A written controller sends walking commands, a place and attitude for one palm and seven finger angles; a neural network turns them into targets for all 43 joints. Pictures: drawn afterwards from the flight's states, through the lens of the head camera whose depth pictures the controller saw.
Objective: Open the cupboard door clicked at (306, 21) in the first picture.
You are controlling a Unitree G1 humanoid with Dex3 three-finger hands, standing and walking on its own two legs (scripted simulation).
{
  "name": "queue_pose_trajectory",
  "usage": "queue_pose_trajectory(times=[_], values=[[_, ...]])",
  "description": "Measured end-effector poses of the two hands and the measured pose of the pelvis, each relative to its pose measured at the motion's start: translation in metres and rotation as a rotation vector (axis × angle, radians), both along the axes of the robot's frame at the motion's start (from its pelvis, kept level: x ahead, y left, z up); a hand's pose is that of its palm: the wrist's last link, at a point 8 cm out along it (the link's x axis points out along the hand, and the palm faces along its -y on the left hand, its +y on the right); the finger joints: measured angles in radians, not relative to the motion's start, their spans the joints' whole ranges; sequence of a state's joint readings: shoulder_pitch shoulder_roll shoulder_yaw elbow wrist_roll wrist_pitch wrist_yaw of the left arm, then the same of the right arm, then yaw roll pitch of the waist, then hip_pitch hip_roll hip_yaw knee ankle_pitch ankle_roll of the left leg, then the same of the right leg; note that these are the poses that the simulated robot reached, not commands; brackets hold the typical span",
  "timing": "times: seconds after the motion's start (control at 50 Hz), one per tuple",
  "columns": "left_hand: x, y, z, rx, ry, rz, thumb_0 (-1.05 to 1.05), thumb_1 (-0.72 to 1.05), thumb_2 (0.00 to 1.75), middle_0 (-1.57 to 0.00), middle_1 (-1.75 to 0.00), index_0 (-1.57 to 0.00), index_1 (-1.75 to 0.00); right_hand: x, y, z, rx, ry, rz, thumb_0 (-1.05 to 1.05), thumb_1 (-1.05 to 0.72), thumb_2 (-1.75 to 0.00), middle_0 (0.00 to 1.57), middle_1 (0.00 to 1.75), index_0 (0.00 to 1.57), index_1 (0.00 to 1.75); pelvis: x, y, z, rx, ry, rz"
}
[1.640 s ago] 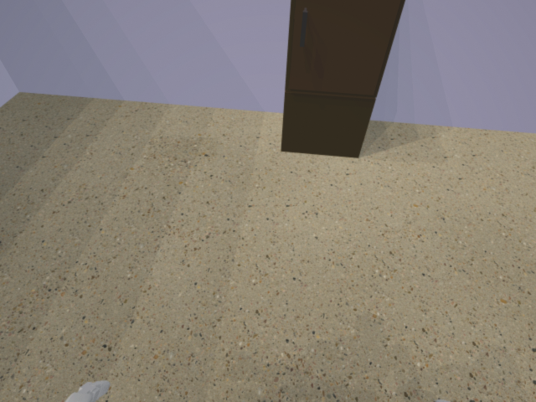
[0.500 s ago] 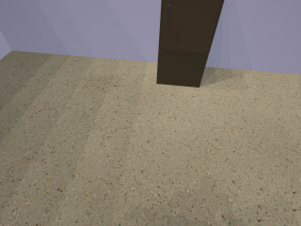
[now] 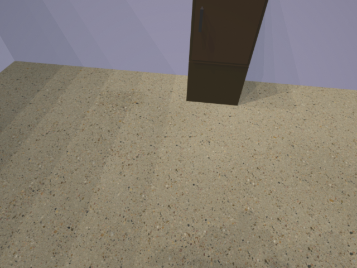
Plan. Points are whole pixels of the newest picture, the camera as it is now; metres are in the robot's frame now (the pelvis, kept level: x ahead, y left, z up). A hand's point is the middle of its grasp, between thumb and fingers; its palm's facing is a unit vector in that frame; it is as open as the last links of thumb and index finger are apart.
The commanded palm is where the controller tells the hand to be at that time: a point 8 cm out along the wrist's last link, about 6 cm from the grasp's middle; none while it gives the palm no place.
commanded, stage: walk to a spot facing it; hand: left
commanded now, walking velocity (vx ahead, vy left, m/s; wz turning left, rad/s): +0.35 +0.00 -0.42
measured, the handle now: (201, 19) +1.55 -0.04 -0.05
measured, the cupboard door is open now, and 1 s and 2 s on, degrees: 0 0 0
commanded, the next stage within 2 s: turn to face it in 1.62 s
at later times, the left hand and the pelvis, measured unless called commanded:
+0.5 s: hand out of the picture +0.05 +0.13 -0.16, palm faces -0.06 -0.99 -0.16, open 7.4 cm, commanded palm none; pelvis +0.14 -0.03 +0.00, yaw -9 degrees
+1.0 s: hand (147, 162) +0.49 +0.15 -0.17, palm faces -0.25 -0.95 -0.17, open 7.4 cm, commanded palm none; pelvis +0.36 -0.01 +0.00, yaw -18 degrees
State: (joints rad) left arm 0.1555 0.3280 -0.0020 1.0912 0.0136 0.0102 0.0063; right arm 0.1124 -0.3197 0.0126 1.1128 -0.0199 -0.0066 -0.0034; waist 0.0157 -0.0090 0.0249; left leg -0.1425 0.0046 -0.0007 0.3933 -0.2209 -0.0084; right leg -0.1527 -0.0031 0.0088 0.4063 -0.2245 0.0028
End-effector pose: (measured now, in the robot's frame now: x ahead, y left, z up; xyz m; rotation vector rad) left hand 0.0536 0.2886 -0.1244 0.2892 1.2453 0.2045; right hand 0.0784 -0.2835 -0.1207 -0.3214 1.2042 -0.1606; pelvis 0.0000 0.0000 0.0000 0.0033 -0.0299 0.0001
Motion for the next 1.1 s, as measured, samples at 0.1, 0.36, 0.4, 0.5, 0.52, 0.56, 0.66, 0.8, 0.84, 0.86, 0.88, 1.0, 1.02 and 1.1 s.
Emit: queue_pose_trajectory(times=[0.1,0.36,0.4,0.5,0.52,0.56,0.66,0.8,0.84,0.86,0.88,1.0,1.02,1.1], values=[[-0.009,-0.019,-0.013,-0.053,0.067,0.0,0.0,0.9,0.9,-0.2,-0.3,-0.2,-0.3,-0.011,0.014,-0.014,0.053,0.026,-0.047,0.0,-0.91,-0.9,0.21,0.3,0.21,0.3,0.019,-0.002,-0.006,0.005,0.008,-0.037],[0.001,-0.095,-0.021,-0.123,0.159,0.038,0.0,0.9,0.9,-0.2,-0.3,-0.2,-0.3,-0.023,0.009,-0.035,0.143,0.201,-0.18,0.01,-0.91,-0.9,0.21,0.3,0.21,0.3,0.089,-0.038,-0.01,0.017,0.009,-0.11],[-0.003,-0.103,-0.016,-0.137,0.22,0.037,0.0,0.9,0.9,-0.21,-0.3,-0.2,-0.3,0.003,0.007,-0.03,0.146,0.156,-0.19,0.01,-0.91,-0.9,0.21,0.3,0.2,0.3,0.101,-0.038,-0.006,0.02,0.013,-0.128],[0.0,-0.112,-0.01,-0.161,0.346,0.034,0.0,0.9,0.9,-0.21,-0.3,-0.2,-0.3,0.084,0.009,-0.024,0.155,0.019,-0.201,0.01,-0.91,-0.9,0.2,0.3,0.2,0.3,0.138,-0.034,-0.004,0.008,0.024,-0.158],[0.003,-0.112,-0.01,-0.163,0.362,0.037,0.0,0.9,0.9,-0.21,-0.3,-0.2,-0.3,0.101,0.01,-0.023,0.158,-0.004,-0.198,0.01,-0.91,-0.9,0.2,0.3,0.2,0.3,0.146,-0.032,-0.005,0.004,0.026,-0.163],[0.015,-0.11,-0.012,-0.166,0.387,0.042,0.0,0.9,0.9,-0.21,-0.3,-0.2,-0.3,0.137,0.016,-0.023,0.162,-0.044,-0.185,0.01,-0.91,-0.9,0.2,0.3,0.2,0.3,0.165,-0.029,-0.008,-0.004,0.028,-0.171],[0.067,-0.09,-0.032,-0.168,0.416,0.044,0.0,0.9,0.9,-0.21,-0.3,-0.2,-0.3,0.224,0.034,-0.027,0.152,-0.139,-0.152,0.0,-0.91,-0.9,0.2,0.3,0.2,0.3,0.222,-0.015,-0.024,-0.019,0.029,-0.188],[0.22,-0.059,-0.045,-0.146,0.252,-0.083,0.0,0.9,0.9,-0.2,-0.3,-0.2,-0.29,0.242,0.053,-0.023,0.131,-0.133,-0.262,0.0,-0.91,-0.9,0.2,0.3,0.2,0.3,0.284,-0.001,-0.02,-0.003,-0.002,-0.261],[0.273,-0.058,-0.039,-0.142,0.169,-0.134,0.0,0.91,0.9,-0.2,-0.3,-0.19,-0.29,0.234,0.048,-0.016,0.098,-0.127,-0.339,-0.02,-0.94,-0.9,0.21,0.3,0.21,0.3,0.299,0.001,-0.013,-0.002,-0.003,-0.276],[0.299,-0.059,-0.036,-0.142,0.128,-0.156,0.0,0.91,0.9,-0.2,-0.3,-0.19,-0.29,0.229,0.046,-0.014,0.087,-0.108,-0.354,-0.02,-0.95,-0.9,0.21,0.3,0.21,0.3,0.306,0.001,-0.01,-0.002,-0.001,-0.282],[0.323,-0.061,-0.033,-0.143,0.09,-0.174,0.0,0.91,0.9,-0.2,-0.3,-0.19,-0.29,0.224,0.044,-0.012,0.079,-0.084,-0.368,-0.03,-0.96,-0.9,0.21,0.3,0.21,0.3,0.313,0.001,-0.008,-0.001,0.001,-0.287],[0.44,-0.089,-0.016,-0.167,-0.058,-0.267,0.0,0.91,0.9,-0.2,-0.3,-0.19,-0.29,0.192,0.052,-0.011,0.094,0.084,-0.461,-0.02,-0.94,-0.9,0.2,0.3,0.2,0.3,0.358,-0.007,-0.001,0.006,0.008,-0.314],[0.455,-0.096,-0.015,-0.171,-0.066,-0.284,0.0,0.91,0.9,-0.2,-0.3,-0.19,-0.29,0.187,0.056,-0.012,0.104,0.11,-0.48,-0.01,-0.94,-0.9,0.2,0.3,0.2,0.3,0.366,-0.01,-0.001,0.007,0.008,-0.32],[0.508,-0.129,-0.012,-0.18,-0.068,-0.361,0.0,0.91,0.9,-0.2,-0.3,-0.19,-0.29,0.176,0.071,-0.015,0.154,0.202,-0.557,-0.01,-0.92,-0.9,0.2,0.3,0.2,0.3,0.396,-0.025,-0.002,0.008,0.007,-0.347]])
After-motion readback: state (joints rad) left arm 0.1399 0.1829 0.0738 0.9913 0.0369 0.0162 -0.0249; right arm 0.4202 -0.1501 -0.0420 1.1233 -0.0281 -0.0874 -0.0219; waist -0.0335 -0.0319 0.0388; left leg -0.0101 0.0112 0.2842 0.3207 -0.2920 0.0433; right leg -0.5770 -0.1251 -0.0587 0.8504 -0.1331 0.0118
